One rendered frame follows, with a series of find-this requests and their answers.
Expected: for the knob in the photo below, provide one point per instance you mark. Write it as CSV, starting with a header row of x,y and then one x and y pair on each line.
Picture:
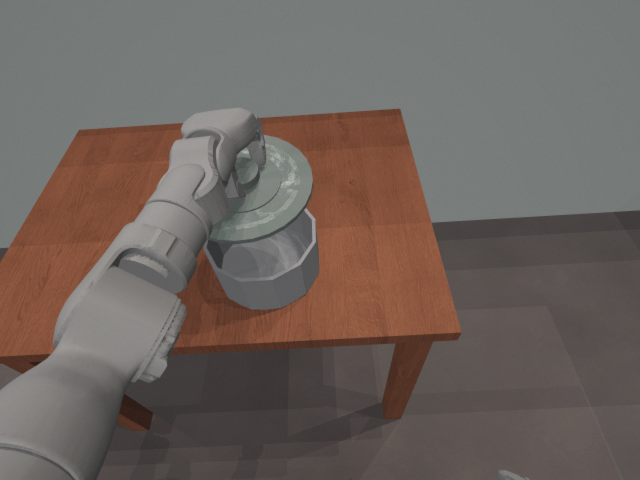
x,y
247,172

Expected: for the table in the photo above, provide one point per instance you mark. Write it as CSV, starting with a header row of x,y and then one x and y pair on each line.
x,y
381,278

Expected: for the lid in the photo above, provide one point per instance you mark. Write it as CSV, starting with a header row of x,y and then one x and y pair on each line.
x,y
276,201

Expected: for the left robot hand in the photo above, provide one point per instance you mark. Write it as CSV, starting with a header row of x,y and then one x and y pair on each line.
x,y
244,129

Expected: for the pot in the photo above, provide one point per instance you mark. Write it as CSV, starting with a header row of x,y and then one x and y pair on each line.
x,y
270,273

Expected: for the left robot upper arm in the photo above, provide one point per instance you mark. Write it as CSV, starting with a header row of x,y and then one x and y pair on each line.
x,y
57,420

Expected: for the robot left forearm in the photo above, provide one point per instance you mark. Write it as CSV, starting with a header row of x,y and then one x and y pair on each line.
x,y
162,244

